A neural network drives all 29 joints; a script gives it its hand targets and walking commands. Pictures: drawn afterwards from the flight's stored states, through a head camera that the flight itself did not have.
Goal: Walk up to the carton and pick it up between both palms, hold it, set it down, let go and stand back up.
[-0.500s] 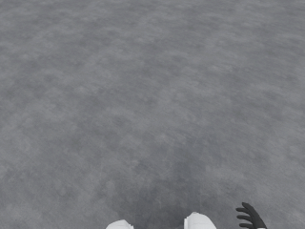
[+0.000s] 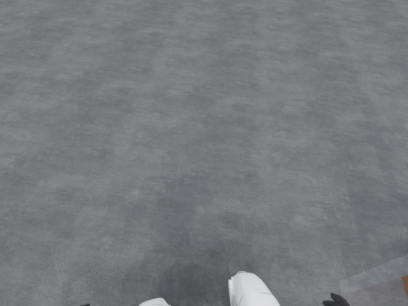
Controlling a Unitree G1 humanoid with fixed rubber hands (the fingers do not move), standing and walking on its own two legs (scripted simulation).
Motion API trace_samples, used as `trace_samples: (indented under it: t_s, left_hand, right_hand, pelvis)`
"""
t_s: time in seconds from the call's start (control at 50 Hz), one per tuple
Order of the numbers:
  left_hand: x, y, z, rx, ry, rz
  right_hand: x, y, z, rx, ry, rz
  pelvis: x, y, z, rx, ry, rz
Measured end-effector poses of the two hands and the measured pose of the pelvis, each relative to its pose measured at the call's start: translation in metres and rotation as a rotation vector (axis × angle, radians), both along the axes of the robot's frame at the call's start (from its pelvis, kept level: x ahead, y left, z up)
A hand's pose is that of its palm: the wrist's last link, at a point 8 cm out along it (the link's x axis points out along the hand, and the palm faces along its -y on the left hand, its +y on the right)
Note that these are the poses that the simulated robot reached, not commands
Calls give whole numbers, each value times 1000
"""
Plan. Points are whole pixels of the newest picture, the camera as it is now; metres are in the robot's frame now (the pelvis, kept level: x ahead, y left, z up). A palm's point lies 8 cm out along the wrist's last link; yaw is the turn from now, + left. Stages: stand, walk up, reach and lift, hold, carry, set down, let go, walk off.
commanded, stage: walk up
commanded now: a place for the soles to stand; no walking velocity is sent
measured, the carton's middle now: out of the picture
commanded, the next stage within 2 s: none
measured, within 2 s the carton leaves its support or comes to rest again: neither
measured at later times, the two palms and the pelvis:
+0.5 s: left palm out of the picture +0.10 +0.13 -0.11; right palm out of the picture -0.11 -0.38 -0.13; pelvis -0.07 -0.10 +0.00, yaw -26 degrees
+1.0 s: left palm (259, 298) +0.15 -0.11 -0.12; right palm out of the picture -0.35 -0.38 -0.14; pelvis -0.12 -0.19 -0.02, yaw -55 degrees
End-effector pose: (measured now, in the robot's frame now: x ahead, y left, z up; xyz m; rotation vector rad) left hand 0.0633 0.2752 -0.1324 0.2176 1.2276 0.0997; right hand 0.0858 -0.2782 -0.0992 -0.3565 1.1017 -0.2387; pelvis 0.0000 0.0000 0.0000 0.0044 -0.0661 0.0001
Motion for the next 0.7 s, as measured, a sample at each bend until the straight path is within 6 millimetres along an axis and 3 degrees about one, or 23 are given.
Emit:
trace_samples:
  t_s: [0.12,0.26,0.32,0.42,0.56,0.7]
  left_hand:
    - [6,-25,1,8,36,-113]
    - [20,-83,9,52,-34,-205]
    - [15,-105,16,73,-42,-222]
    - [15,-128,26,103,4,-308]
    - [49,-161,14,54,-36,-447]
    - [72,-216,8,10,-15,-682]
  right_hand:
    - [-67,-35,-9,7,11,-133]
    - [-144,-86,-47,66,54,-278]
    - [-164,-99,-54,112,61,-346]
    - [-181,-105,-44,145,-3,-404]
    - [-215,-102,-26,98,-35,-502]
    - [-278,-97,-3,11,-30,-663]
  pelvis:
    - [-20,-23,-4,18,-10,-120]
    - [-46,-67,-19,23,-8,-238]
    - [-53,-79,-17,28,-10,-294]
    - [-62,-94,-6,30,6,-383]
    - [-70,-106,-8,8,29,-503]
    - [-78,-118,1,14,5,-669]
